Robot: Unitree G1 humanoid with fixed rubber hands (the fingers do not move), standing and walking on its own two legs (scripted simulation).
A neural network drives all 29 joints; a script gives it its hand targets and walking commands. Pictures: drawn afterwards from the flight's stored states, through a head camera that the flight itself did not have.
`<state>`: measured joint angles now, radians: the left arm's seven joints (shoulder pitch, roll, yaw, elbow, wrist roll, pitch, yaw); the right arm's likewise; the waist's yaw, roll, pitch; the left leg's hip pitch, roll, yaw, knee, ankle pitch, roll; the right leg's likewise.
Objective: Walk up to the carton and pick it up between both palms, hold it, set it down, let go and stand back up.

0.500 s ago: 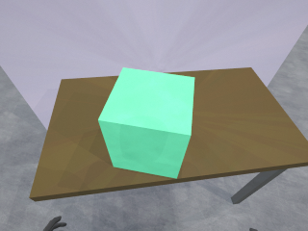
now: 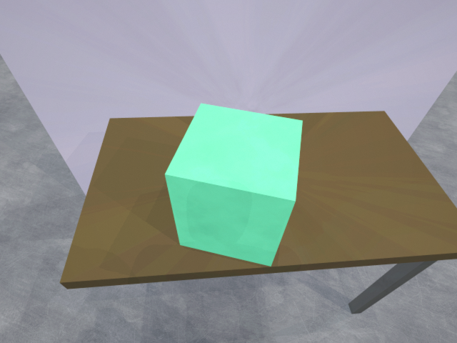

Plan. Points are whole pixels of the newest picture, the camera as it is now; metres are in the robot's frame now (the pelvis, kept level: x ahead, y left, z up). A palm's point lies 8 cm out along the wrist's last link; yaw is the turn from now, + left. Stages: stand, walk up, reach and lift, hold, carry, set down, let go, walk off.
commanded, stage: walk up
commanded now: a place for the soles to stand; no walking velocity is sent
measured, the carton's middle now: (236, 187) +0.41 -0.01 +0.00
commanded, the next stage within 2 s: none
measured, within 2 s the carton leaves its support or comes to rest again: neither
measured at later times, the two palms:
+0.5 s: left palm out of the picture +0.06 +0.29 -0.12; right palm out of the picture +0.07 -0.28 -0.12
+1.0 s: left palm out of the picture +0.05 +0.28 -0.12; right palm out of the picture +0.09 -0.29 -0.13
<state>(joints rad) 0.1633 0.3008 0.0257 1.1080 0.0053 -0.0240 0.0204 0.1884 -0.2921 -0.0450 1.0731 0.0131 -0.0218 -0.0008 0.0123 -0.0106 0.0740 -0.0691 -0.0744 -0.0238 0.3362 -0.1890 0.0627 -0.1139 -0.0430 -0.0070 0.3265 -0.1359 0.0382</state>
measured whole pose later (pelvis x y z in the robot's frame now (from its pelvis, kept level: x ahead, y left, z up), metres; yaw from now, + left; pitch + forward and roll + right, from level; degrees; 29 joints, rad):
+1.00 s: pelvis +0.01 -0.01 +0.00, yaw +4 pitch -3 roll +0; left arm 0.15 0.30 0.04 1.08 0.00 -0.02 0.03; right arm 0.18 -0.32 -0.04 1.06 0.01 -0.01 -0.02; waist 0.01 0.02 0.07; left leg -0.10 -0.09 -0.09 0.38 -0.22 0.05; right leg -0.12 -0.06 -0.08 0.39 -0.20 0.03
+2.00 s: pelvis +0.00 -0.05 -0.01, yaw +8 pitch -5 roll +0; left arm 0.19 0.32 0.05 1.02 0.00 -0.01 0.00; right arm 0.18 -0.32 -0.04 1.03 0.00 0.00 -0.02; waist 0.03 0.01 0.08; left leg -0.14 -0.06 -0.17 0.45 -0.23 0.00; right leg -0.14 -0.04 -0.15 0.44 -0.22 -0.02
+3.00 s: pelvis +0.01 -0.04 -0.01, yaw +11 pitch -4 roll -1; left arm 0.19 0.35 0.06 0.97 0.01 0.01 -0.01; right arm 0.14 -0.36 -0.05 0.98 0.00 0.02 -0.03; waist 0.04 0.03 0.11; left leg -0.20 -0.08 -0.21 0.57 -0.30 0.00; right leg -0.16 -0.05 -0.20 0.52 -0.29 -0.03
